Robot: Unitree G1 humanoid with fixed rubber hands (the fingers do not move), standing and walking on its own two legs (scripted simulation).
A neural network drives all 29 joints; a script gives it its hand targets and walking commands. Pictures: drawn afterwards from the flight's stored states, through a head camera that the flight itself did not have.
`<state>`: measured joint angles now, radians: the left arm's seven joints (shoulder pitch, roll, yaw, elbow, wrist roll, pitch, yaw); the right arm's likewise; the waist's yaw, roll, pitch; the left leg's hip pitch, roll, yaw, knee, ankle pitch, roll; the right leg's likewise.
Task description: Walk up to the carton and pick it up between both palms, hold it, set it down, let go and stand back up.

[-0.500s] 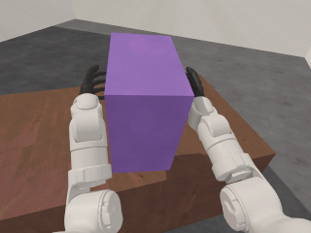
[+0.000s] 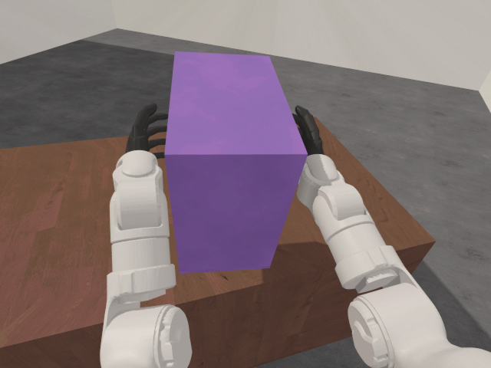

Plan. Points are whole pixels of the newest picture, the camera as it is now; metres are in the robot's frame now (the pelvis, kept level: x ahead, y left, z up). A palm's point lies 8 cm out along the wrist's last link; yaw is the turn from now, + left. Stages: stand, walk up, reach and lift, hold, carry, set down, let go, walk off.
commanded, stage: hold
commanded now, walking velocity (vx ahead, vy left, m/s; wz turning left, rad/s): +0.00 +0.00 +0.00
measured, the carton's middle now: (224, 164) +0.42 +0.02 +0.15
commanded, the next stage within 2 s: set down in 0.44 s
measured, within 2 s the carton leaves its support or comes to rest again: neither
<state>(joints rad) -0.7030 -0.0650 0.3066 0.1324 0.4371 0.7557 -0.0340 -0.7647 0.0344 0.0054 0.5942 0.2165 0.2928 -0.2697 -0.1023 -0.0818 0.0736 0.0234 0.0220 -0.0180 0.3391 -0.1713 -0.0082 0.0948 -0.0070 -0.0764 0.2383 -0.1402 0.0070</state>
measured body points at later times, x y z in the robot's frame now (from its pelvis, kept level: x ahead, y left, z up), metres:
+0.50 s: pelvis +0.00 -0.01 +0.00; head -0.05 +0.03 +0.45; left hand +0.39 +0.14 +0.22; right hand +0.38 -0.12 +0.21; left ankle +0.03 +0.12 -0.75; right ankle +0.01 -0.12 -0.75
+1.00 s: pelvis +0.01 +0.00 +0.00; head -0.01 +0.04 +0.45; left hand +0.41 +0.15 +0.17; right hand +0.41 -0.11 +0.17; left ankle +0.03 +0.12 -0.75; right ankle +0.01 -0.12 -0.75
